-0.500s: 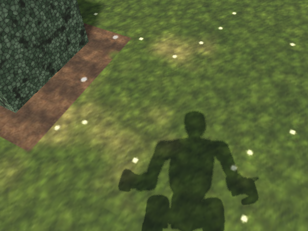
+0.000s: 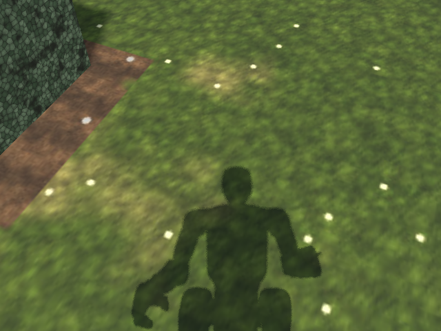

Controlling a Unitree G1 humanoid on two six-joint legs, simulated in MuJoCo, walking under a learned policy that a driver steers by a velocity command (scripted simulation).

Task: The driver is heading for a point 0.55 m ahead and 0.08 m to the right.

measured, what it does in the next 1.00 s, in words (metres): walks ahead: right foot, then left foot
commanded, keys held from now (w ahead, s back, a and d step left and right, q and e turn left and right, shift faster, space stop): e+shift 0.30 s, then w+e+shift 0.06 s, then w+q+shift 0.62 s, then shift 0.02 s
